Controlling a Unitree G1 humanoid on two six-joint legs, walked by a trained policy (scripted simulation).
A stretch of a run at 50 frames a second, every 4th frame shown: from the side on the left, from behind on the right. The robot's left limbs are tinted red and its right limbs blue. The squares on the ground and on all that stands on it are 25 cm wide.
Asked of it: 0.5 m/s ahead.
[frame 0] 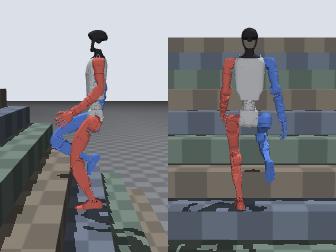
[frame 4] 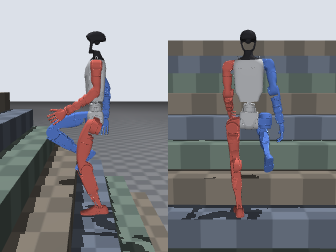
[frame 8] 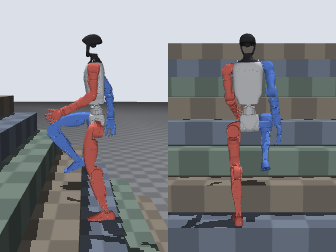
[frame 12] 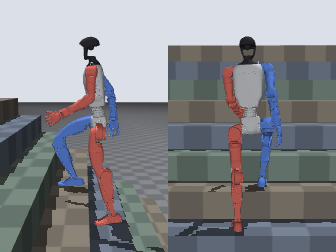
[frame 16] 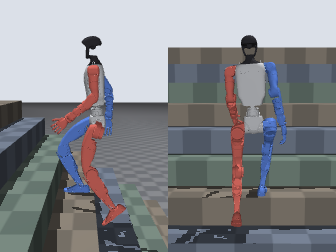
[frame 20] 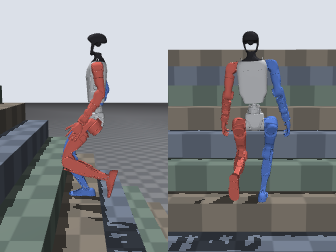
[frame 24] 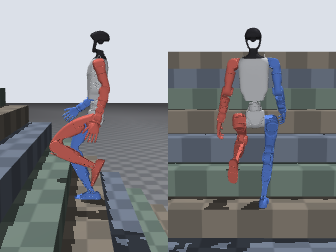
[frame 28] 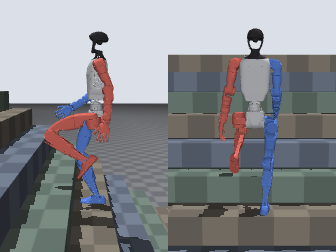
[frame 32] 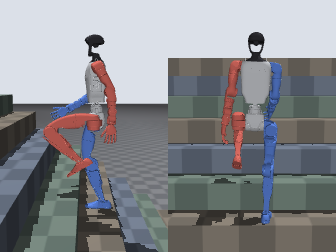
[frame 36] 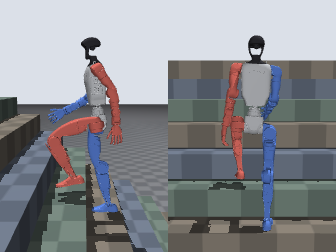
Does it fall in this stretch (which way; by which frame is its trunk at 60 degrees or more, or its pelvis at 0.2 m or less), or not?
no
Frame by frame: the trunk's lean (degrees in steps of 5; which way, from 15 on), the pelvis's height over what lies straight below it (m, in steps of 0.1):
0: 5, 0.7
4: 0, 0.8
8: 5, 0.8
12: 5, 0.8
16: 5, 0.8
20: 5, 0.7
24: 5, 0.7
28: 5, 0.8
32: 0, 0.8
36: 5, 0.8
